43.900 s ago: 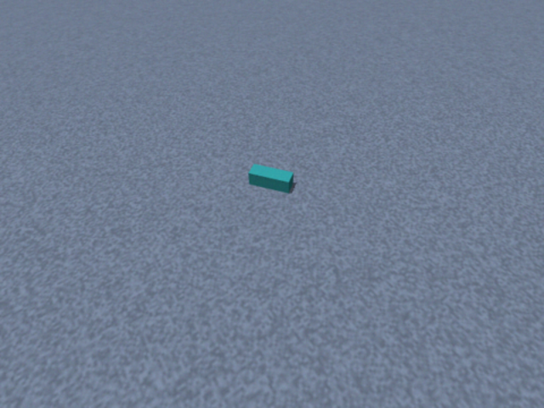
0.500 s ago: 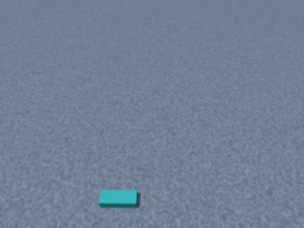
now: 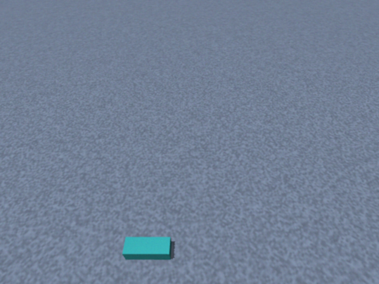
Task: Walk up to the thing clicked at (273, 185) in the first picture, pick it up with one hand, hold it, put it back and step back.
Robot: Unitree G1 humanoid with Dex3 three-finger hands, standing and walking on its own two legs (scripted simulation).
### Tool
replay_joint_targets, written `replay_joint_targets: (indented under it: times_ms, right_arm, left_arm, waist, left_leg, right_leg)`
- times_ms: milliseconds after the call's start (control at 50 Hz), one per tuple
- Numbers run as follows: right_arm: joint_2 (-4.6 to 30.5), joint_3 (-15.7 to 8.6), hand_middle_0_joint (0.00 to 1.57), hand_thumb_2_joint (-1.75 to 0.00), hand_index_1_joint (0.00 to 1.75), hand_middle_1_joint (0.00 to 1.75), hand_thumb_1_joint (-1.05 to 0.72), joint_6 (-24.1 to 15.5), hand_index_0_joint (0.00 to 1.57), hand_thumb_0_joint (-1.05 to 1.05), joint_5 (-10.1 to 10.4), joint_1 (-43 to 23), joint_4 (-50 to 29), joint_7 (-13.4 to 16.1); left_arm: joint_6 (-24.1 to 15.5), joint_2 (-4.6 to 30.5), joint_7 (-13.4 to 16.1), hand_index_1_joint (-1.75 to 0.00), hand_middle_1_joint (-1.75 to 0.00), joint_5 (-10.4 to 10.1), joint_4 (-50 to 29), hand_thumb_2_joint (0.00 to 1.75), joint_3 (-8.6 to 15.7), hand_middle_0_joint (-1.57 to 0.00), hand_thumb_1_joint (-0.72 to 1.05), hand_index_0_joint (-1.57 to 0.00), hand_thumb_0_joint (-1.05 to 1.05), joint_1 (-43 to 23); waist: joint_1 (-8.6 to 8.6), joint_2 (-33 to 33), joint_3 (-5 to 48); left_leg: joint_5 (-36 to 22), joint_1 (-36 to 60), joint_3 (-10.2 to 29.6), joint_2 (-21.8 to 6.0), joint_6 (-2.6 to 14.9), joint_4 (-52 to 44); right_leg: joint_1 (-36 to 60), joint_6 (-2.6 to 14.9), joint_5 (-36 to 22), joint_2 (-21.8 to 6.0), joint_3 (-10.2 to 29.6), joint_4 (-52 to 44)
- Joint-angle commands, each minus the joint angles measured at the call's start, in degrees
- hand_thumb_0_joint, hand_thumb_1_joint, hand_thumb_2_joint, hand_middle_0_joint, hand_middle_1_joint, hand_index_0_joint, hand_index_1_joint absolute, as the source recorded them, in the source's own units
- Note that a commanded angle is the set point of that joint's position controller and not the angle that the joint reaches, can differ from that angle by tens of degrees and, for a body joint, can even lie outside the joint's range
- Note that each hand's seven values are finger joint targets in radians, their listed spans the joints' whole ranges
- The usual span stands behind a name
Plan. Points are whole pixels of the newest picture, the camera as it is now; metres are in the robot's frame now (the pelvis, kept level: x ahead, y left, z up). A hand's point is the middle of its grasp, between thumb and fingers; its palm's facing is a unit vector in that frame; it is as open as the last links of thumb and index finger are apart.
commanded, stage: stand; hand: left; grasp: from above
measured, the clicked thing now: (148, 248) +0.48 +0.25 -0.74
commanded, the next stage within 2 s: step back in 1.40 s
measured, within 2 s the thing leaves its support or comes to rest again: neither
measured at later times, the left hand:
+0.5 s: hand out of the picture +0.08 +0.24 -0.16, palm faces +0.01 -0.94 -0.34, open 7.4 cm
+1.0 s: hand out of the picture +0.09 +0.24 -0.16, palm faces +0.00 -0.94 -0.34, open 7.4 cm
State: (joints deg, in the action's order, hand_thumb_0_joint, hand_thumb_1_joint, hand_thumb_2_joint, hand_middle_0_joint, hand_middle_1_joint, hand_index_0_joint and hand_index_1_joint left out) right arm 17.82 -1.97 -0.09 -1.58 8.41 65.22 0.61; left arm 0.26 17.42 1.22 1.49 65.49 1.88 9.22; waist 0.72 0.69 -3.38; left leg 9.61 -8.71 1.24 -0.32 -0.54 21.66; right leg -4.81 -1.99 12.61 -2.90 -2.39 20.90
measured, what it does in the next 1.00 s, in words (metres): stands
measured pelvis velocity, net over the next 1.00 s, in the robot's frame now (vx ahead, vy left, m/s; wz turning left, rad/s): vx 0.02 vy -0.01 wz -0.01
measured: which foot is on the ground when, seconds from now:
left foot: down 0.00-1.00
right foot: down 0.00-1.00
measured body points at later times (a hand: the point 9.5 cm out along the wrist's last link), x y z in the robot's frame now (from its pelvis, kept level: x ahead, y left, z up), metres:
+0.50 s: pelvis +0.01 -0.01 +0.00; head +0.02 -0.01 +0.45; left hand +0.08 +0.29 -0.13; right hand +0.08 -0.30 -0.14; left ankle +0.03 +0.13 -0.75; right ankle -0.01 -0.14 -0.75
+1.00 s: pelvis +0.02 -0.01 +0.00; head +0.03 -0.01 +0.45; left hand +0.09 +0.29 -0.13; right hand +0.09 -0.31 -0.14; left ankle +0.03 +0.13 -0.75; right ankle -0.01 -0.14 -0.75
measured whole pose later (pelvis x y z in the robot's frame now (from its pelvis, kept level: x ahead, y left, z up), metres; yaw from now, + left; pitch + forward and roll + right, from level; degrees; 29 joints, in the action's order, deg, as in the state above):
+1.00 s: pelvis +0.02 -0.01 +0.00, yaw -1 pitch -2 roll +0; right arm 19.1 -0.7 -0.7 -1.1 6.0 66.2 0.4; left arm -0.2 18.3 0.6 0.7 65.5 1.4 6.2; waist 0.2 0.5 -2.9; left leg 9.6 -7.0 0.9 -1.1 -1.3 18.8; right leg -3.5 -1.3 12.6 -2.1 -2.1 18.3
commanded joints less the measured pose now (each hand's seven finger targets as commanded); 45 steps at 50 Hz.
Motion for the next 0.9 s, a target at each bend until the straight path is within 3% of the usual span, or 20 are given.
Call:
replay_joint_targets:
  times_ms: [0,40,120,180,240,360,460,680,880]
  right_arm:
    - [10.7,-1.5,0.20,-0.90,0.30,0.30,-0.90,-1.3,0.20,0.00,0.3,-2.9,-3.5,0.7]
    - [10.6,-1.2,0.20,-0.90,0.30,0.30,-0.90,-1.2,0.20,0.00,0.3,-2.3,-3.1,0.7]
    - [11.0,-0.9,0.20,-0.90,0.30,0.30,-0.90,-1.5,0.20,0.00,0.5,-2.7,-2.9,0.8]
    - [11.1,-0.8,0.20,-0.90,0.30,0.30,-0.90,-1.5,0.20,0.00,0.5,-2.3,-2.5,0.9]
    - [11.3,-0.7,0.20,-0.90,0.30,0.30,-0.90,-1.3,0.20,0.00,0.5,-2.6,-2.5,0.9]
    - [12.0,-0.8,0.20,-0.90,0.30,0.30,-0.90,-1.5,0.20,0.00,0.6,-3.6,-2.6,0.8]
    - [11.8,-0.7,0.20,-0.90,0.30,0.30,-0.90,-1.7,0.20,0.00,0.6,-3.7,-2.7,0.7]
    - [12.3,-0.6,0.20,-0.90,0.30,0.30,-0.90,-1.5,0.20,0.00,0.7,-4.5,-2.4,0.5]
    - [12.7,-0.8,0.20,-0.90,0.30,0.30,-0.90,-1.6,0.20,0.00,0.7,-4.9,-2.5,0.5]
  left_arm:
    - [-1.6,11.5,0.7,-0.30,-0.30,0.0,-3.0,0.90,1.8,-0.20,0.90,-0.20,0.00,-2.3]
    - [-1.5,11.8,0.6,-0.30,-0.30,-0.3,-2.7,0.90,1.9,-0.20,0.90,-0.20,0.00,-2.8]
    - [-1.6,11.5,0.6,-0.30,-0.30,-0.5,-2.6,0.90,1.7,-0.20,0.90,-0.20,0.00,-2.6]
    - [-1.5,11.8,0.5,-0.30,-0.30,-0.5,-2.5,0.90,1.9,-0.20,0.90,-0.20,0.00,-3.3]
    - [-1.2,11.9,0.4,-0.30,-0.30,-0.5,-2.2,0.90,1.9,-0.20,0.90,-0.20,0.00,-3.3]
    - [-1.3,11.8,0.2,-0.30,-0.30,-0.4,-2.3,0.90,1.9,-0.20,0.90,-0.20,0.00,-3.7]
    - [-1.6,12.0,0.3,-0.30,-0.30,-0.5,-2.7,0.90,1.8,-0.20,0.90,-0.20,0.00,-4.7]
    - [-1.5,12.5,0.0,-0.30,-0.30,-0.5,-2.9,0.90,1.7,-0.20,0.90,-0.20,0.00,-5.1]
    - [-1.8,12.9,0.1,-0.30,-0.30,-0.6,-3.2,0.90,1.6,-0.20,0.90,-0.20,0.00,-5.1]
  waist:
    - [-0.20,-0.5,2.7]
    - [-0.37,-0.5,2.4]
    - [-0.11,-0.6,3.4]
    - [-0.33,-0.2,3.7]
    - [-0.24,0.0,2.4]
    - [-0.09,-0.5,2.4]
    - [-0.53,-1.1,4.3]
    - [-0.56,-0.6,3.0]
    - [-0.60,-1.0,5.3]
  left_leg:
    - [-2.8,0.8,4.8,-5.5,1.77,-4.1]
    - [-2.5,0.4,4.6,-5.6,1.75,-4.4]
    - [-9.8,2.2,4.2,-6.0,1.71,-3.5]
    - [-8.9,2.1,3.9,-6.0,1.53,-3.8]
    - [-4.6,0.7,4.1,-5.9,1.51,-5.2]
    - [-5.8,1.9,4.2,-6.3,1.53,-4.8]
    - [-12.6,3.5,3.8,-6.7,1.39,-3.6]
    - [-6.4,2.3,3.8,-6.5,1.09,-5.4]
    - [-12.6,4.2,3.6,-7.0,1.36,-4.0]
  right_leg:
    - [-1.3,2.18,-3.8,-4.4,4.7,-5.0]
    - [-0.6,2.38,-4.0,-4.6,4.9,-4.7]
    - [0.1,2.24,-9.1,-4.7,4.9,-4.5]
    - [0.5,2.26,-8.7,-4.6,4.6,-4.3]
    - [-0.1,2.33,-5.6,-4.3,4.4,-4.6]
    - [-0.9,2.34,-5.7,-4.5,4.6,-5.2]
    - [0.3,2.16,-10.9,-4.8,4.6,-4.7]
    - [-0.8,2.38,-6.0,-4.6,4.6,-5.5]
    - [0.5,2.38,-11.2,-4.9,4.4,-5.2]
